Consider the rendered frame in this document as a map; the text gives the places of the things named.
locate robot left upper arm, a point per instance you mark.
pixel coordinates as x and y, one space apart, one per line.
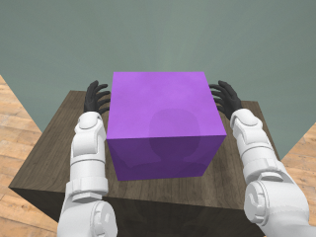
92 219

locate pedestal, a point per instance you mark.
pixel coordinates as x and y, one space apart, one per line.
211 205

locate left robot hand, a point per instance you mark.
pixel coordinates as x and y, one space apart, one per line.
91 103

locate robot right forearm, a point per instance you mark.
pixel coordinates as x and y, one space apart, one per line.
256 152

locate right robot hand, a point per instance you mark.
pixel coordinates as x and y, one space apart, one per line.
229 100

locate robot right upper arm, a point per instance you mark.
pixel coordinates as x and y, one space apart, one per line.
279 209

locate robot left forearm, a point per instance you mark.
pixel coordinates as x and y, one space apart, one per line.
88 182

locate carton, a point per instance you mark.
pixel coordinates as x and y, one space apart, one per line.
162 125

